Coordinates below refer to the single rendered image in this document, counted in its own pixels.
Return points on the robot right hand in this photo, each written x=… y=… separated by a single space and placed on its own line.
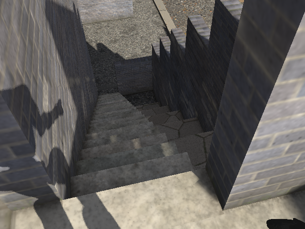
x=285 y=224

